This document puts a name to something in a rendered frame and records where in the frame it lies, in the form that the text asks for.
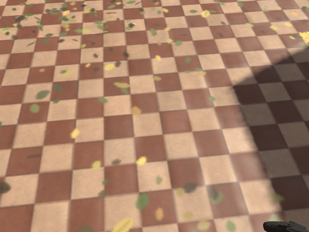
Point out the robot right hand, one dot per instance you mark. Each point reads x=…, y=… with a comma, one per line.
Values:
x=283, y=226

